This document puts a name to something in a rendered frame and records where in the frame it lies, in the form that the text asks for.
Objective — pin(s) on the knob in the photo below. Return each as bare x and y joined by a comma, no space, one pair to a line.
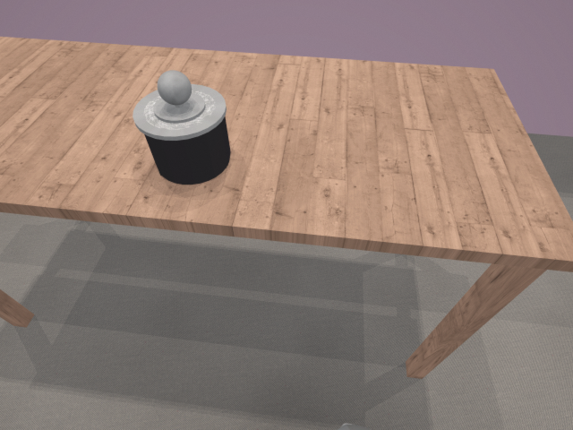
174,87

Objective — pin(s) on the pot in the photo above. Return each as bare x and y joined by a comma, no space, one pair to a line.
192,161

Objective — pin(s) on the lid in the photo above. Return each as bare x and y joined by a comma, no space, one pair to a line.
202,112

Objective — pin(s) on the table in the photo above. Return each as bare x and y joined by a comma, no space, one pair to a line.
425,160

